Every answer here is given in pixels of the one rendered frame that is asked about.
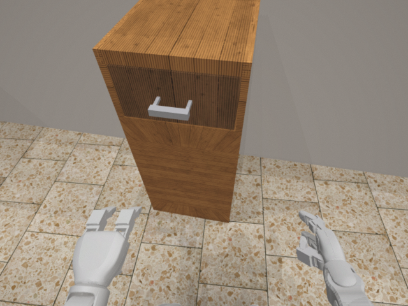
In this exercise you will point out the right robot hand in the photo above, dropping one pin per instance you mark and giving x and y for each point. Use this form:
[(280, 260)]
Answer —
[(324, 246)]

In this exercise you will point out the handle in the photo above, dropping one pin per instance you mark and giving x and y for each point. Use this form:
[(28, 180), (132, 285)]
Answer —
[(169, 112)]

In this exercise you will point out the left robot hand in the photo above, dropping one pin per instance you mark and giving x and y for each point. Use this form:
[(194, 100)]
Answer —
[(99, 255)]

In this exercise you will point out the drawer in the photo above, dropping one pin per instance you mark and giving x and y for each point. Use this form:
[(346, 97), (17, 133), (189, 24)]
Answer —
[(215, 97)]

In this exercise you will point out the left robot forearm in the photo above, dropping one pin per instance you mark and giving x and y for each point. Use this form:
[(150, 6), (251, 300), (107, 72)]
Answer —
[(85, 294)]

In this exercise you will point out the right robot forearm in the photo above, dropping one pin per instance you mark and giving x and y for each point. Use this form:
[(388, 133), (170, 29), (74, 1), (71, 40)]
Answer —
[(343, 286)]

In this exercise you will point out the cabinet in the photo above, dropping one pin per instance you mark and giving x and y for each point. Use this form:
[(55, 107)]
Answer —
[(186, 169)]

